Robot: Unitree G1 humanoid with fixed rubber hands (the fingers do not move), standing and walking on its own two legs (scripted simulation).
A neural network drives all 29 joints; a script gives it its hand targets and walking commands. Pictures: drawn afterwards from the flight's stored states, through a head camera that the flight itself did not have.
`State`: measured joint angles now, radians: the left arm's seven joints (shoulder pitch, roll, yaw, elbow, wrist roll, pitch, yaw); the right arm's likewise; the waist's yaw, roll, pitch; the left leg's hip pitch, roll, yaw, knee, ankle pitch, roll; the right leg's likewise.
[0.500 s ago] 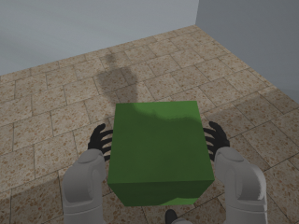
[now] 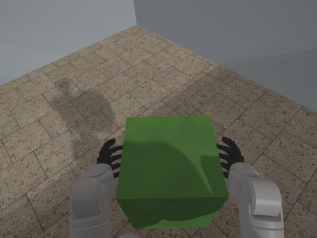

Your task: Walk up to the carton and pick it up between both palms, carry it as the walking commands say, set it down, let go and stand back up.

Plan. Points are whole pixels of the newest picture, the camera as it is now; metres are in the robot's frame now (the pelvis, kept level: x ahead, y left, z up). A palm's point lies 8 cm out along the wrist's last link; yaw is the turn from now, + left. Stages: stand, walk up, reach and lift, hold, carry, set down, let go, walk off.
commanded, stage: carry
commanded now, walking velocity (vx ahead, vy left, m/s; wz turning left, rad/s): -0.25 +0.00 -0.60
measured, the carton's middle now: (169, 175) +0.29 -0.01 -0.01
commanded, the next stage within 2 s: none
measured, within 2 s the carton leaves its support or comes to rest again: neither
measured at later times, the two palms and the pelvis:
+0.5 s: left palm out of the picture +0.09 +0.07 +0.08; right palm out of the picture +0.02 -0.21 +0.08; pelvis -0.21 -0.01 -0.01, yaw -18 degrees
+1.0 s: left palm out of the picture -0.07 +0.08 +0.09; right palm out of the picture -0.17 -0.19 +0.10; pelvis -0.37 +0.03 +0.01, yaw -22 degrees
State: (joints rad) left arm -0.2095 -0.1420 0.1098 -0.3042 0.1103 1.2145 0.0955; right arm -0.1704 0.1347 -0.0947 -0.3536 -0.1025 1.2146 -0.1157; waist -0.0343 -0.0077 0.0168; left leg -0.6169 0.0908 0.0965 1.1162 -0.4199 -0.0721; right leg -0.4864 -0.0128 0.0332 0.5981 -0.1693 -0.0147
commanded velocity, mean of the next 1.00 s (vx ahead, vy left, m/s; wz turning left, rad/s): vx -0.12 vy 0.00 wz -0.29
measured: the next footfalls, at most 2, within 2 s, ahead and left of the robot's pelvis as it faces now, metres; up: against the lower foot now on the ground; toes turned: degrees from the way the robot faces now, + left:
left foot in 0.20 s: -0.07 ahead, +0.12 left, +0.00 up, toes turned -2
right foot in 0.50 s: -0.22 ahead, -0.15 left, +0.00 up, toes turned -21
